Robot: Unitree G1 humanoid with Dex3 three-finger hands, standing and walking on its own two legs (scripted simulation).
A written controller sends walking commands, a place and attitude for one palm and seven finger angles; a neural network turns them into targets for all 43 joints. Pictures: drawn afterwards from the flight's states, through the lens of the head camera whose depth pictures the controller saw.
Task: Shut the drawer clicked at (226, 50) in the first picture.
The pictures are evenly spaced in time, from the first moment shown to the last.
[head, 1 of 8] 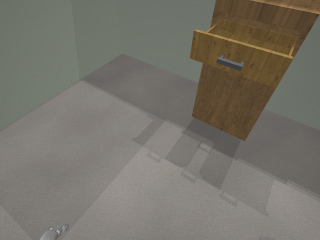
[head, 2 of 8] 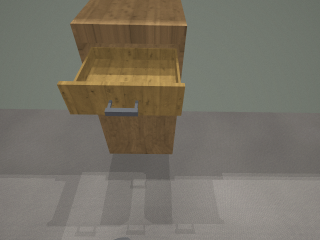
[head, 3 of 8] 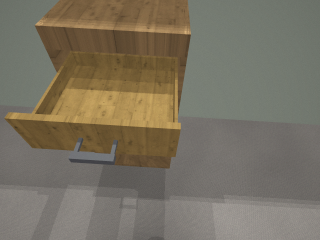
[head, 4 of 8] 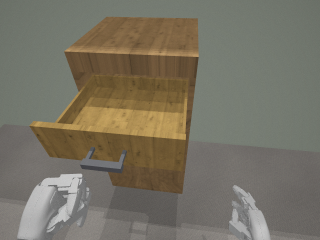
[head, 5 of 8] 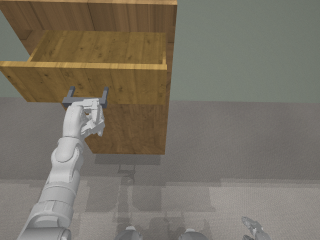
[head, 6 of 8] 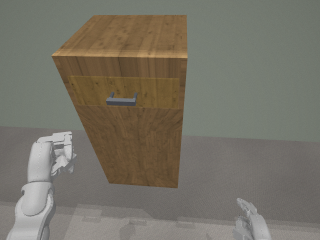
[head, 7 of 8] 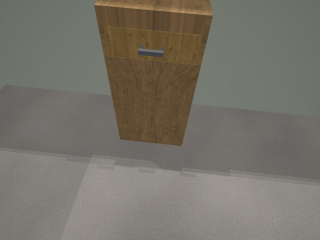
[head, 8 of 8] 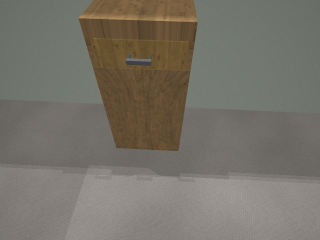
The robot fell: no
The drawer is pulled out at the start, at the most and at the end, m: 0.30 0.30 0.00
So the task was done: yes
